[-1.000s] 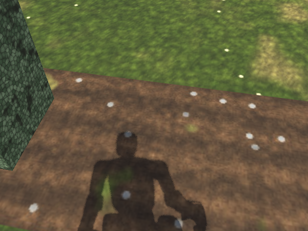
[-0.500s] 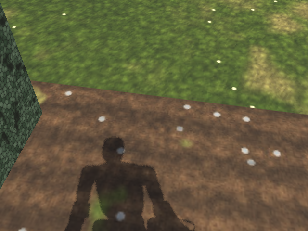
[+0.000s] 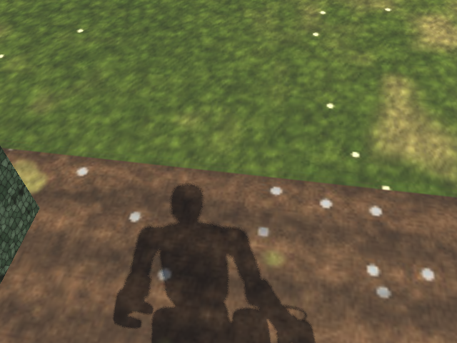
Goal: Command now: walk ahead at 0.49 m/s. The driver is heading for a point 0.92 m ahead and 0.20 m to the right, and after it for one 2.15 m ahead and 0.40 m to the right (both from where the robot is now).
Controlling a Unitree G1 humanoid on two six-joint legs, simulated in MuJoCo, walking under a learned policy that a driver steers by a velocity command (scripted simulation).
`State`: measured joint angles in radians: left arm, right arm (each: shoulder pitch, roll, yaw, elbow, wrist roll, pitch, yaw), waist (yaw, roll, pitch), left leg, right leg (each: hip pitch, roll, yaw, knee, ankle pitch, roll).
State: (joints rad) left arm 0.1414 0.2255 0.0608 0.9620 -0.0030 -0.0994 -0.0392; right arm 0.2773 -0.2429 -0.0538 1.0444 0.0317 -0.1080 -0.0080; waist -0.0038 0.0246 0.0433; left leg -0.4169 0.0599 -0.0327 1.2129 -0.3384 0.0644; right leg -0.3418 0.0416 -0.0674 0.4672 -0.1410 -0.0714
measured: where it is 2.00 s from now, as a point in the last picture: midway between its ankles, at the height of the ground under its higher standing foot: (268, 243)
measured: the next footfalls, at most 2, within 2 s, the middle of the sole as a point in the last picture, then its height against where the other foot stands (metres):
left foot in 0.42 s outside the picture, level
right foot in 0.98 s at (284, 268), level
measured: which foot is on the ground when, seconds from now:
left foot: up 0.00-0.40, down 0.42-1.00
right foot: down 0.00-0.44, up 0.46-0.96, down 0.98-1.00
